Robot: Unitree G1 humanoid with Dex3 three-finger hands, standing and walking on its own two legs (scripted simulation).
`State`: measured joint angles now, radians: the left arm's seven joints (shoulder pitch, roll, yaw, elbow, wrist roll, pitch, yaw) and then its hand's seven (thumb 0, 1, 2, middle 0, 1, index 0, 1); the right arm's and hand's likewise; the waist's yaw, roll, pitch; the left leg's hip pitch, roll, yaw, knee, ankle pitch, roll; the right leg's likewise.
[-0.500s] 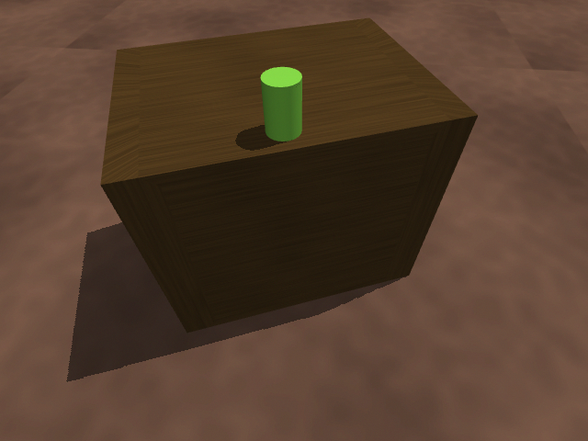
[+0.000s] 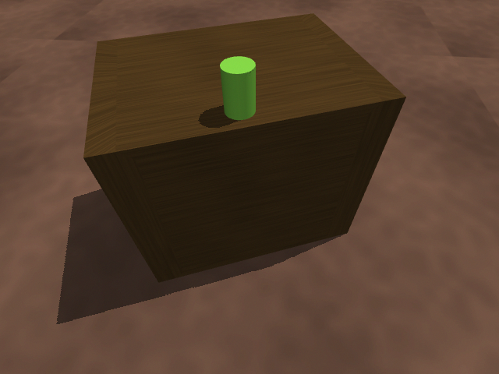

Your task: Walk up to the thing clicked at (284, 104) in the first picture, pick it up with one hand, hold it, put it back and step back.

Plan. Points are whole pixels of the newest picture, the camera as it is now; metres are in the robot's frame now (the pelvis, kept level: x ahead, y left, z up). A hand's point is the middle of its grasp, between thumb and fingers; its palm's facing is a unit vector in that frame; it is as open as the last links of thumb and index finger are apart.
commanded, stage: stand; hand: right
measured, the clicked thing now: (238, 89) +0.78 +0.06 +0.04
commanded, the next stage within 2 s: walk up in 0.62 s
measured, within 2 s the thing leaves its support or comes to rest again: neither
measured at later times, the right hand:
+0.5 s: hand out of the picture +0.08 -0.25 -0.16, palm faces -0.04 +0.94 -0.33, open 7.4 cm
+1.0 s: hand (379, 369) +0.17 -0.21 -0.15, palm faces -0.14 +0.89 -0.44, open 7.4 cm
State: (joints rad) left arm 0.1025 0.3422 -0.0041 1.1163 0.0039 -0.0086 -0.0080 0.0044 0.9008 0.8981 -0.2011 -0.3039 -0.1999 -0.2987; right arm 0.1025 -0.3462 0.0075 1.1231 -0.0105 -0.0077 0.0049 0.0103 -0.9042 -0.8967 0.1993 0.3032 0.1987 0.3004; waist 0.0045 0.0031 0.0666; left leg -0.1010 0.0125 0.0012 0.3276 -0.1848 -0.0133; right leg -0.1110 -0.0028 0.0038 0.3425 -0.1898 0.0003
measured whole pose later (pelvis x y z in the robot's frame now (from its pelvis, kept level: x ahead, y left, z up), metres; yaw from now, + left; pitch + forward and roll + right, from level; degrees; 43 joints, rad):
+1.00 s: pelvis +0.08 +0.08 -0.03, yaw +7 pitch -4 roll +0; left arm 0.27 0.45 0.10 0.96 0.04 -0.01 -0.05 0.01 0.90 0.90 -0.20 -0.30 -0.20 -0.30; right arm 0.28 -0.42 -0.11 0.94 -0.04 -0.04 0.07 0.01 -0.91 -0.90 0.20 0.30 0.20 0.30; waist 0.02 -0.06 0.10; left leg -0.37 0.04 0.06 0.70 -0.25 0.00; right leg -0.14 -0.13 -0.03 0.81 -0.52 -0.03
